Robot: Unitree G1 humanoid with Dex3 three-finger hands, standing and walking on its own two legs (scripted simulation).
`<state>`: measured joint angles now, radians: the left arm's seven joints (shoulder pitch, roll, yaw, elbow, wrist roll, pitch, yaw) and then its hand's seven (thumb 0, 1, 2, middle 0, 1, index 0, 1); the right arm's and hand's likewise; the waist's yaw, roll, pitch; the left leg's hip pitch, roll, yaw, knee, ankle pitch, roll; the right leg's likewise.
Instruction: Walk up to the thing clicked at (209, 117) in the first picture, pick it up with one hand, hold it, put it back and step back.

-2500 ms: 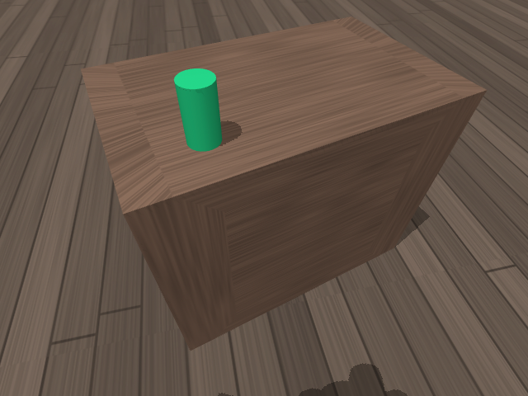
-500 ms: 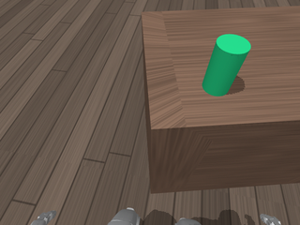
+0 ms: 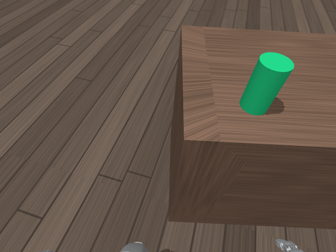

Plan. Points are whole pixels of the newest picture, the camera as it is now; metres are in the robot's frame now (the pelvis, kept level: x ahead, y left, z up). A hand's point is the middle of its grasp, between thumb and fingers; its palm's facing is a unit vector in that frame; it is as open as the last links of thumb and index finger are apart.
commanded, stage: walk up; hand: right
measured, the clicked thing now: (263, 85) +0.51 -0.22 +0.12
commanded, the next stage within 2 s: stand in 1.54 s
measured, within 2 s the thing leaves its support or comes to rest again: neither
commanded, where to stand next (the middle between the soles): +0.06 +0.00 m, yaw +0 degrees
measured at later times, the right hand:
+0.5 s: hand out of the picture +0.08 -0.26 -0.13, palm faces -0.06 +0.94 -0.33, open 7.4 cm
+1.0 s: hand out of the picture +0.12 -0.26 -0.12, palm faces -0.04 +0.94 -0.33, open 7.4 cm
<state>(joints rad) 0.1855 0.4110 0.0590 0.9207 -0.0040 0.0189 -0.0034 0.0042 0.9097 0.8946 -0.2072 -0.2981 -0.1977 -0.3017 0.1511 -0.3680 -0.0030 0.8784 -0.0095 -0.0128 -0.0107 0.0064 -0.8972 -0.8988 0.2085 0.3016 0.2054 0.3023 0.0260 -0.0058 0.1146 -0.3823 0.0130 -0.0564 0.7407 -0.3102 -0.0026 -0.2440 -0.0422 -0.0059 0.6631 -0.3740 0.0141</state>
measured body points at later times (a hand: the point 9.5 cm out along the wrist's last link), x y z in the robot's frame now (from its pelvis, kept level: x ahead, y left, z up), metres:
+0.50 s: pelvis +0.00 -0.01 +0.02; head +0.01 -0.01 +0.47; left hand +0.07 +0.30 -0.11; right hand +0.08 -0.31 -0.11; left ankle +0.05 +0.12 -0.72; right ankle -0.01 -0.16 -0.72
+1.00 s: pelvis +0.01 -0.02 +0.03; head +0.02 -0.02 +0.48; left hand +0.10 +0.30 -0.10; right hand +0.12 -0.31 -0.10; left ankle +0.05 +0.12 -0.72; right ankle -0.01 -0.16 -0.72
